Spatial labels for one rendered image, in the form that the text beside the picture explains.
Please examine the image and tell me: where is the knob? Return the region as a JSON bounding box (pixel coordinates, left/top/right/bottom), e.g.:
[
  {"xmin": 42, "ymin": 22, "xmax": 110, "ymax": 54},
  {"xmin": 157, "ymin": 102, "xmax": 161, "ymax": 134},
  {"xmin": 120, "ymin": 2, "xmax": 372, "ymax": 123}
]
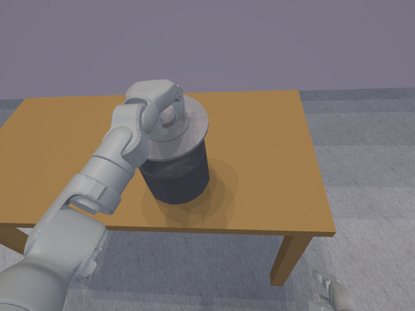
[{"xmin": 159, "ymin": 107, "xmax": 176, "ymax": 128}]

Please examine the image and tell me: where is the robot left forearm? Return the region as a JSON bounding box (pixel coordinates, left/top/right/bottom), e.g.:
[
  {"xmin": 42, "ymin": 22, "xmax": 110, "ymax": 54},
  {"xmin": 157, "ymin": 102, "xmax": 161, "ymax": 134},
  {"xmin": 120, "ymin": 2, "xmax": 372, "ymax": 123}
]
[{"xmin": 23, "ymin": 95, "xmax": 159, "ymax": 257}]

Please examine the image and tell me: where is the lid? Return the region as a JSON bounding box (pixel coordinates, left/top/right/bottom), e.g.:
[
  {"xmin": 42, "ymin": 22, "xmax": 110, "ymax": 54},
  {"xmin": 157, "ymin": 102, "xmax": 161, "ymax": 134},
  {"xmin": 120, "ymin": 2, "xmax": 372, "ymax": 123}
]
[{"xmin": 147, "ymin": 95, "xmax": 209, "ymax": 161}]

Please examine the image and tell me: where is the robot left upper arm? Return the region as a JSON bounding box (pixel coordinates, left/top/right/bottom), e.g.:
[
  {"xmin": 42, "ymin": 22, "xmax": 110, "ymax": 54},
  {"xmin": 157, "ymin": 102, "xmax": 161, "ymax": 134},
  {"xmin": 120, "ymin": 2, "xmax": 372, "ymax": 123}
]
[{"xmin": 0, "ymin": 204, "xmax": 109, "ymax": 311}]

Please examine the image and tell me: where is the left robot hand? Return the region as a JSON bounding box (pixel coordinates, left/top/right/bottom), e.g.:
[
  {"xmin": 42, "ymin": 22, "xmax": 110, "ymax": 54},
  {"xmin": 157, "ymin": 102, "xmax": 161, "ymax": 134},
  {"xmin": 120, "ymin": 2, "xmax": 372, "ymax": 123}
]
[{"xmin": 125, "ymin": 79, "xmax": 185, "ymax": 139}]

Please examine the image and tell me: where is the table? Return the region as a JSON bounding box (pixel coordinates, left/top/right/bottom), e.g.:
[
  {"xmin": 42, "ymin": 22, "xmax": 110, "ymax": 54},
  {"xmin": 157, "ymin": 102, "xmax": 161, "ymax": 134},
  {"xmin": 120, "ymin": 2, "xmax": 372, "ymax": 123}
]
[{"xmin": 0, "ymin": 90, "xmax": 336, "ymax": 286}]

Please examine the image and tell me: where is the right robot hand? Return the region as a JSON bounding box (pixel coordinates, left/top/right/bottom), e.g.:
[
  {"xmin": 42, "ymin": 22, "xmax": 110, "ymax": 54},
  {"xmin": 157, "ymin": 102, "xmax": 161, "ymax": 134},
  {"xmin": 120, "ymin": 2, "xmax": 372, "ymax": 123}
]
[{"xmin": 308, "ymin": 270, "xmax": 358, "ymax": 311}]

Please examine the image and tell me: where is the pot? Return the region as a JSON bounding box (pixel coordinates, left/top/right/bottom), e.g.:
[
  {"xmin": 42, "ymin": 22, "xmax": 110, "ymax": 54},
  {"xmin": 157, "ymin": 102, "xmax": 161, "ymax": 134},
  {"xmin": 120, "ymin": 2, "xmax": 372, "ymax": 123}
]
[{"xmin": 138, "ymin": 140, "xmax": 209, "ymax": 205}]

